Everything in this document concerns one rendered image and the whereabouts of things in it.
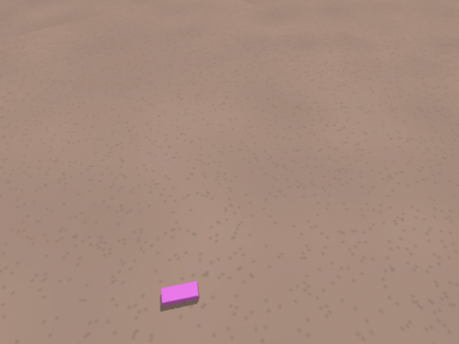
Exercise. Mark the small box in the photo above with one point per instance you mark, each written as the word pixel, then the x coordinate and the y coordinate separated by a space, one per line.
pixel 179 293

